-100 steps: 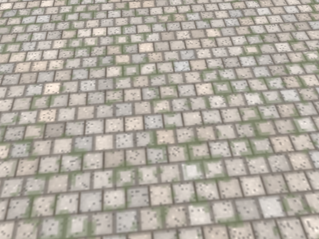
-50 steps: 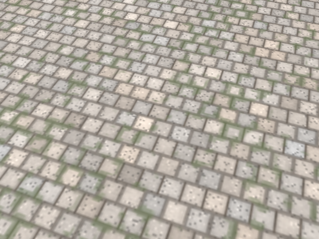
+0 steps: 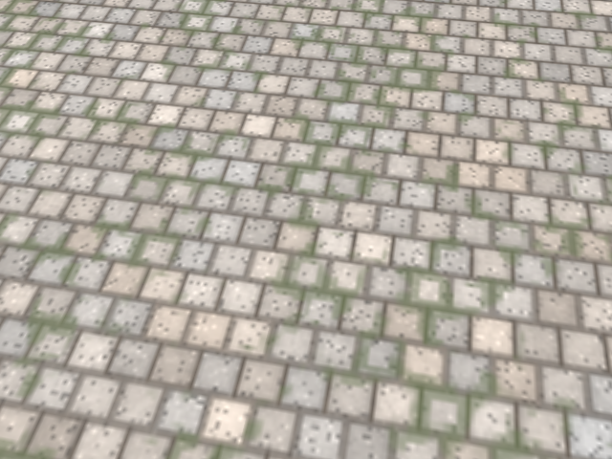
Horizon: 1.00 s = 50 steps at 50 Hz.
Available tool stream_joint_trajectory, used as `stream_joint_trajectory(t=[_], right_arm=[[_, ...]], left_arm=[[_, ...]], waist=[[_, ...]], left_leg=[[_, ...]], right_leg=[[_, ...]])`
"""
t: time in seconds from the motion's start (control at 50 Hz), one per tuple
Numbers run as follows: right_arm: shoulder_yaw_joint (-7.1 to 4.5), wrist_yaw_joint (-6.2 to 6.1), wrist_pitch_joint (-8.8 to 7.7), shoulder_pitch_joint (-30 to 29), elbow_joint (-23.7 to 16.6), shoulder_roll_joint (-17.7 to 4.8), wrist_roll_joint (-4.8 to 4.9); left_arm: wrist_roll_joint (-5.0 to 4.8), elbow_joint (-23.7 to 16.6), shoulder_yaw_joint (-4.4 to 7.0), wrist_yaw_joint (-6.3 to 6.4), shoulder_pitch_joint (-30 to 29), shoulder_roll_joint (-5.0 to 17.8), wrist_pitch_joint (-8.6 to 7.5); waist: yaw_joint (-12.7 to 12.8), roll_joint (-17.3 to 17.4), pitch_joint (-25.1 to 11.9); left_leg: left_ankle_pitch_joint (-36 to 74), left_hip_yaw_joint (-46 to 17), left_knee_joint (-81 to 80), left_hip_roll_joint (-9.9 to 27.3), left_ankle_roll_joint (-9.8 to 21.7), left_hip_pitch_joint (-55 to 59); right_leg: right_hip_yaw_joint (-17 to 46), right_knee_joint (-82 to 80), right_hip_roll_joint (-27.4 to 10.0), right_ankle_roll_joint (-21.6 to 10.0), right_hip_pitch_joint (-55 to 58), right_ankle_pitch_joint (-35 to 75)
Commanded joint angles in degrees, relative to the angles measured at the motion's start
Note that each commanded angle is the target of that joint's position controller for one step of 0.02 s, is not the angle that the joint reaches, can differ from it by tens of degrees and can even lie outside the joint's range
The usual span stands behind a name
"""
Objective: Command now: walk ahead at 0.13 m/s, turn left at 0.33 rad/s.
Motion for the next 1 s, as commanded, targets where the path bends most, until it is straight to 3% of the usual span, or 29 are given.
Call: stream_joint_trajectory(t=[0.02, 0.12, 0.2, 0.26, 0.28, 0.3, 0.32, 0.34, 0.36, 0.38, 0.4, 0.42, 0.46, 0.56, 0.62, 0.7, 0.76, 0.78, 0.8, 0.82, 0.84, 0.86, 0.88, 0.9, 0.92, 0.96, 1.0], right_arm=[[-1.19, -1.14, 1.92, 6.33, -2.61, -2.62, -0.51], [-1.3, -0.09, 2.37, 0.48, -6.45, -3.25, -0.85], [-1.78, 1.24, 2.86, -2.71, -9.05, -4.26, -0.86], [-2.15, 2.34, 2.98, -0.88, -9.55, -4.02, -0.96], [-2.6, 2.29, 2.83, 0.58, -9.17, -4.85, -1.31], [-3.91, 1.68, 2.56, 2.32, -9.09, -9.01, -1.57], [-5.12, 0.62, 2.5, 3.23, -10.37, -15.64, -1.87], [-4.58, 1.31, 1.15, 5.4, -10.9, -15.02, -3.58], [-4.34, 1.73, -0.12, 3.83, -11.15, -13.78, -3.51], [-4.23, 1.46, -0.82, 0.44, -11.68, -12.75, -2.41], [-3.68, 1.07, -0.83, -2.23, -12.44, -10.64, -1.34], [-3.17, 0.61, -0.48, -3.97, -12.89, -9.36, -0.77], [-2.85, 0.05, -0.14, -3.52, -13.38, -8.87, -1.3], [-3.3, -0.74, 0.58, -2.68, -13.81, -10.46, -1.01], [-3.43, -0.65, 1.11, -3.78, -14.42, -11.07, -1.23], [-3.23, -0.25, 1.71, -5.45, -15.35, -10.94, -1.26], [-2.79, -0.54, 2.47, -8.0, -16.55, -10.46, -0.55], [-2.45, -0.78, 2.74, -7.8, -16.96, -9.49, -0.44], [-1.6, -0.75, 2.82, -5.15, -17.25, -6.18, -0.97], [-1.89, -0.54, 2.27, -2.66, -18.7, -6.27, -0.68], [-3.17, -0.16, 1.7, -2.45, -18.11, -11.42, -1.32], [-4.19, 0.07, 1.89, -2.14, -16.79, -13.63, -0.66], [-4.25, -0.08, 2.55, -1.44, -15.67, -12.46, -0.62], [-3.88, -0.05, 3.09, -1.73, -15.71, -11.1, -0.83], [-3.23, 0.41, 3.28, -2.82, -16.42, -9.15, -0.59], [-2.39, 1.1, 2.82, -6.8, -18.62, -7.45, -0.02], [-1.98, 1.41, 2.17, -9.39, -20.16, -6.89, -0.19]], left_arm=[[0.77, -2.34, 2.15, 0.94, -2.14, 8.24, -0.67], [-0.07, -1.52, 2.77, 3.12, -2.76, 9.84, 0.86], [-1.08, -0.9, 3.29, 3.39, -1.77, 11.29, 2.55], [-2.47, -0.86, 3.68, 3.44, -2.74, 11.98, 3.63], [-2.83, 0.01, 3.59, 3.35, -0.7, 10.9, 3.9], [-1.98, 0.84, 3.26, 3.02, 2.51, 8.77, 4.13], [0.62, -1.69, 2.52, 2.49, 0.53, 6.04, 3.83], [0.09, -3.7, 2.71, 2.56, -4.8, 7.02, 3.4], [-1.39, -3.97, 3.13, 2.57, -6.29, 8.3, 3.37], [-2.01, -3.29, 3.35, 2.82, -5.18, 8.55, 3.3], [-1.52, -2.26, 3.7, 3.29, -4.51, 9.36, 3.3], [-1.17, -2.14, 4.06, 3.54, -4.19, 10.04, 3.35], [-1.31, -2.05, 4.05, 3.44, -3.5, 9.11, 3.23], [-1.55, -2.5, 3.42, 3.28, -5.03, 7.37, 3.0], [-1.67, -2.56, 3.37, 2.8, -5.13, 7.79, 2.75], [-1.98, -2.64, 3.51, 1.99, -3.5, 8.76, 1.74], [-2.08, -1.69, 3.75, 1.09, 1.4, 9.21, 0.76], [-1.77, -1.03, 4.23, 0.96, 3.69, 10.7, 0.66], [-0.77, -1.23, 5.07, 1.33, 4.81, 14.8, 0.98], [0.84, -1.42, 5.31, 1.54, 3.51, 17.6, 1.48], [0.99, -2.97, 4.65, 1.69, 1.61, 14.91, 1.34], [0.52, -4.22, 3.81, 2.09, -1.35, 11.63, 1.39], [-0.28, -4.72, 3.44, 2.38, -3.5, 10.31, 1.66], [-1.25, -4.74, 3.16, 2.73, -2.78, 9.59, 1.79], [-1.59, -4.37, 3.01, 3.14, -1.35, 9.78, 2.0], [-1.65, -3.76, 3.29, 3.68, 2.72, 10.93, 2.05], [-1.45, -3.53, 3.68, 3.73, 5.83, 12.32, 1.52]], waist=[[-2.0, -7.72, -8.09], [-0.53, -8.0, -8.35], [0.38, -7.87, -7.49], [-1.62, -7.77, -7.51], [-1.95, -5.97, -7.7], [-1.18, 2.98, -7.31], [0.62, 19.22, -6.38], [-2.87, 13.96, -11.27], [-2.31, 8.38, -11.21], [-0.49, 6.09, -10.19], [0.31, 3.94, -10.15], [1.27, 3.97, -10.04], [1.65, 4.57, -11.34], [0.3, 5.57, -10.21], [-0.12, 6.65, -9.08], [-0.03, 7.84, -9.2], [2.91, 7.93, -9.99], [3.5, 6.2, -10.36], [1.58, -5.07, -12.06], [-1.11, -18.15, -9.8], [-0.4, -14.79, -9.48], [-1.01, -10.53, -8.23], [-1.68, -8.83, -6.67], [-0.6, -8.98, -6.24], [0.41, -9.66, -5.21], [3.42, -11.52, -3.92], [5.42, -10.81, -4.27]], left_leg=[[5.21, 0.61, -1.54, 1.98, -0.64, 2.04], [14.05, 2.1, -13.11, 2.99, 0.32, 1.97], [11.38, 4.23, -19.65, 1.78, 1.68, 2.38], [14.49, 6.9, -30.5, -0.34, 4.37, 7.63], [19.45, 6.62, -35.83, -1.71, 6.05, 11.54], [34.77, -1.2, -42.14, 1.92, 8.89, 16.78], [57.56, -21.06, -42.28, 15.15, 17.13, 25.63], [55.45, -27.35, -43.9, 18.67, 24.63, 25.41], [52.81, -22.71, -44.26, 15.9, 23.2, 26.27], [49.27, -18.52, -43.79, 12.99, 19.77, 25.86], [46.47, -16.68, -43.6, 11.54, 17.33, 25.14], [45.76, -15.25, -43.93, 10.51, 16.43, 22.94], [46.32, -14.52, -44.25, 9.24, 16.53, 22.25], [37.35, -16.48, -44.43, 7.6, 16.2, 22.42], [31.9, -18.68, -44.64, 6.72, 16.31, 18.58], [34.0, -23.08, -42.63, 5.89, 15.93, 17.83], [35.76, -24.64, -39.02, 3.28, 13.12, 17.08], [30.05, -23.27, -36.48, 0.91, 10.56, 13.76], [13.57, -16.18, -25.11, -5.1, 7.24, 5.92], [-9.15, -7.91, -14.52, -13.45, 4.11, -6.31], [-8.73, -7.99, -2.1, -8.51, 2.16, -7.95], [-3.95, -7.59, 2.11, -7.09, 1.53, -7.23], [-0.2, -6.51, 3.75, -6.39, 0.56, -7.44], [3.99, -5.48, 4.85, -5.51, -0.16, -9.6], [6.97, -4.05, 4.03, -4.66, -0.51, -10.77], [9.52, -1.03, -1.47, -3.35, -0.85, -13.32], [9.58, -0.4, -6.82, -1.92, -1.11, -14.13]], right_leg=[[7.17, -12.31, -16.38, -11.56, 2.84, 20.66], [2.87, -14.25, -17.17, -10.5, 6.26, 8.91], [2.38, -11.53, -19.34, -8.96, 11.14, 6.91], [1.06, -5.2, -19.19, -5.34, 12.89, 7.43], [-0.36, -0.72, -17.12, -2.52, 11.85, 4.31], [-4.62, 10.46, -12.02, 2.0, 7.01, -3.1], [-7.18, 28.47, -2.91, 7.66, -11.76, -29.25], [4.26, 39.52, 1.04, 7.79, -16.76, -34.35], [7.74, 43.32, 0.06, 6.74, -19.24, -30.2], [9.09, 42.69, -0.98, 5.87, -20.53, -24.46], [9.99, 41.34, -1.98, 5.68, -20.44, -20.8], [10.28, 40.32, -2.04, 5.77, -18.34, -18.32], [10.22, 39.37, -0.7, 6.06, -15.77, -14.73], [11.17, 25.42, 0.62, 7.75, -13.57, -11.83], [11.3, 19.88, 1.44, 8.2, -9.11, -11.63], [11.63, 13.32, 2.56, 7.5, -4.31, -13.43], [10.56, -0.64, 2.82, 5.89, 4.02, -6.12], [11.79, -5.78, -0.17, 4.58, 10.11, 0.56], [22.25, -7.34, -12.1, 0.39, 17.84, 8.19], [35.75, -8.1, -22.04, -10.26, 18.71, 21.19], [36.6, -8.59, -25.56, -14.73, 15.99, 20.53], [29.47, -7.93, -21.36, -12.21, 14.16, 17.36], [23.68, -7.44, -17.04, -8.98, 13.35, 13.03], [21.01, -8.72, -15.21, -7.53, 14.34, 5.13], [19.18, -10.63, -13.89, -7.02, 14.37, -2.59], [18.33, -14.11, -13.57, -7.04, 17.0, -13.55], [18.54, -15.37, -15.4, -7.64, 20.5, -15.86]])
